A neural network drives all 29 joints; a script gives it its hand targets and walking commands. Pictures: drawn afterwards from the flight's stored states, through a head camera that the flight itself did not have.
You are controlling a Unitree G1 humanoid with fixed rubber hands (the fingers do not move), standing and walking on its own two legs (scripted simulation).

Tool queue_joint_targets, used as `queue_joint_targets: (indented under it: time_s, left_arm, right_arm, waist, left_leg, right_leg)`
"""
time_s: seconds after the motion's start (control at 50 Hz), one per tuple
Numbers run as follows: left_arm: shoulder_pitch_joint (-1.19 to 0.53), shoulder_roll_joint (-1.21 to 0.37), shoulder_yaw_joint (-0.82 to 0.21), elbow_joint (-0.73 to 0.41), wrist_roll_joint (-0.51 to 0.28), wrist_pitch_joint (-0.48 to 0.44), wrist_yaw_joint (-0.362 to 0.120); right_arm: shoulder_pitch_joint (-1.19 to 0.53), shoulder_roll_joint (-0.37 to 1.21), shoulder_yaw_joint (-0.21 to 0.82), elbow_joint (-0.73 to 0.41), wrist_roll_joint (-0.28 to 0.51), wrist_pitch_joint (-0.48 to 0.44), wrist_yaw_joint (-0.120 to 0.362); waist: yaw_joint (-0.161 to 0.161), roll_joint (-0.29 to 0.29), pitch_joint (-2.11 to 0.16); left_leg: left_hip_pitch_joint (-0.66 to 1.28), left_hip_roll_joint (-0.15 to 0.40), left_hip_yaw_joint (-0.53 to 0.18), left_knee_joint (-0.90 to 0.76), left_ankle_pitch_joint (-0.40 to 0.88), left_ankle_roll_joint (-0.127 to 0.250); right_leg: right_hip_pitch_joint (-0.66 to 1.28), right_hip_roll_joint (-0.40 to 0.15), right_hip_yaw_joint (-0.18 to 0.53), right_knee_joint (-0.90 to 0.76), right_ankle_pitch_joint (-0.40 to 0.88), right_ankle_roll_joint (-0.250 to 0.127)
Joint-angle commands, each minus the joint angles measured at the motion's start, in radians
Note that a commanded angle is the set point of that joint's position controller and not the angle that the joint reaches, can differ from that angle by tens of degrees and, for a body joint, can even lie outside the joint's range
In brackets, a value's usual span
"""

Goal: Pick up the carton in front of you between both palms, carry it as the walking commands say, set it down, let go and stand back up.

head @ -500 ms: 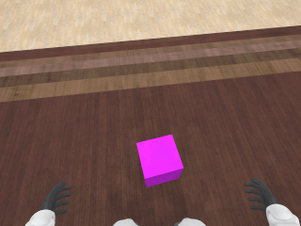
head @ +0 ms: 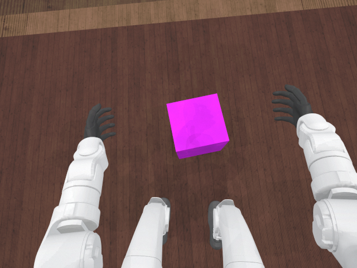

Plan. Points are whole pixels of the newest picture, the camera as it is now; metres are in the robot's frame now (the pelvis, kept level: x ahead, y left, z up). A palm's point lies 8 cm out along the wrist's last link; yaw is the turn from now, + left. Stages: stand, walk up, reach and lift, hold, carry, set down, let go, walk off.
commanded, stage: reach and lift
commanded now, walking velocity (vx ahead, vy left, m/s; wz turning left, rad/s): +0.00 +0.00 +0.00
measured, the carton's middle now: (196, 129) +0.52 -0.01 -0.56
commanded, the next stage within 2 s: none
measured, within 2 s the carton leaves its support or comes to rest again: neither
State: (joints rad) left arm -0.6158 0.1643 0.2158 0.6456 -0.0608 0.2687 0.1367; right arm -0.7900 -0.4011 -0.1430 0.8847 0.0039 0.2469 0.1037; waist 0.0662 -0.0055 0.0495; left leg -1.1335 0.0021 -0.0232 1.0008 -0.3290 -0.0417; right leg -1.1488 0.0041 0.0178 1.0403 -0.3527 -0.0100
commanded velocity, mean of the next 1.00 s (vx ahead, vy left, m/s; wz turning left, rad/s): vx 0.00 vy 0.00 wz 0.00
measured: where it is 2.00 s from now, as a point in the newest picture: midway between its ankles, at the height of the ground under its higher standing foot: (188, 231)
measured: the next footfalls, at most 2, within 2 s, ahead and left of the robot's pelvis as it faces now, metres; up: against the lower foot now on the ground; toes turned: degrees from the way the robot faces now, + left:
none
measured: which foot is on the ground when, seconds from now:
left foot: down 0.00-1.00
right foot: down 0.00-1.00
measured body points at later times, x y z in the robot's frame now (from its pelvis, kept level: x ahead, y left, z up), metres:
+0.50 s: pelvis +0.00 -0.01 -0.03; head +0.34 -0.03 +0.26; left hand +0.50 +0.19 -0.16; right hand +0.59 -0.19 -0.16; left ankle +0.07 +0.14 -0.65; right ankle +0.06 -0.11 -0.65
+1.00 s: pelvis -0.04 +0.00 -0.23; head +0.34 -0.03 +0.01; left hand +0.49 +0.19 -0.40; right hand +0.56 -0.19 -0.41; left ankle +0.07 +0.15 -0.65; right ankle +0.06 -0.11 -0.65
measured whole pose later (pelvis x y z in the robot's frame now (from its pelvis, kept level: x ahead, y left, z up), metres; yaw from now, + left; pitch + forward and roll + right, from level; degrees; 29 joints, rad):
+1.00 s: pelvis -0.04 +0.00 -0.23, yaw +4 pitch +48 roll +6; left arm -1.26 0.12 0.33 0.82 -0.13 0.13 0.21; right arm -1.50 -0.54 -0.01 1.10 0.10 0.14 0.02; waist 0.08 0.03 0.16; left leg -2.15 -0.06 -0.01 1.84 -0.53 -0.08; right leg -2.19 0.06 0.10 1.90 -0.54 0.03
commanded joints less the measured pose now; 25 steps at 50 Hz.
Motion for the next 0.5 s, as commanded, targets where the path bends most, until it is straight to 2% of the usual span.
queue_joint_targets:
  time_s: [0.0,0.12,0.24,0.3,0.36,0.42,0.48]
  left_arm:
    - [-0.322,0.098,0.059,-0.085,0.012,0.001,0.024]
    - [-0.568,0.059,0.133,-0.012,0.041,0.015,0.045]
    - [-0.727,0.016,0.227,-0.011,0.090,0.005,0.039]
    - [-0.742,-0.009,0.269,-0.041,0.123,-0.006,0.033]
    - [-0.705,-0.029,0.291,-0.086,0.146,-0.030,0.022]
    - [-0.651,-0.061,0.311,-0.096,0.172,-0.070,0.002]
    - [-0.604,-0.087,0.334,-0.083,0.201,-0.119,-0.013]
  right_arm:
    - [-0.387,-0.176,-0.028,-0.032,-0.002,-0.003,0.008]
    - [-0.691,-0.209,-0.031,0.103,-0.027,0.001,0.024]
    - [-0.911,-0.209,-0.060,0.159,-0.088,-0.009,0.036]
    - [-0.956,-0.198,-0.080,0.152,-0.126,-0.014,0.038]
    - [-0.936,-0.168,-0.102,0.111,-0.157,-0.027,0.033]
    - [-0.891,-0.106,-0.129,0.078,-0.181,-0.053,0.027]
    - [-0.839,-0.049,-0.161,0.067,-0.201,-0.087,0.016]
  waist:
    - [0.018,-0.063,-0.731]
    - [0.049,-0.088,-0.813]
    - [0.072,-0.133,-0.910]
    - [0.077,-0.158,-1.005]
    - [0.076,-0.189,-1.113]
    - [0.074,-0.202,-1.114]
    - [0.062,-0.195,-1.065]
  left_leg:
    - [0.211,-0.054,0.085,-0.087,0.110,-0.021]
    - [0.138,-0.055,0.115,-0.062,0.011,-0.029]
    - [0.064,-0.066,0.129,-0.025,0.047,-0.035]
    - [0.058,-0.076,0.136,-0.009,0.139,-0.040]
    - [0.035,-0.090,0.146,0.002,0.280,-0.038]
    - [-0.064,-0.100,0.146,0.012,0.373,-0.036]
    - [-0.199,-0.100,0.136,0.043,0.417,-0.040]
  right_leg:
    - [0.374,0.037,-0.005,-0.117,0.136,0.026]
    - [0.283,0.041,-0.008,-0.106,0.011,0.023]
    - [0.265,0.048,-0.005,-0.066,0.054,0.026]
    - [0.329,0.058,-0.008,-0.039,0.182,0.029]
    - [0.452,0.065,0.000,-0.007,0.415,0.028]
    - [0.506,0.061,0.024,0.031,0.619,0.026]
    - [0.477,0.051,0.051,0.082,0.773,0.024]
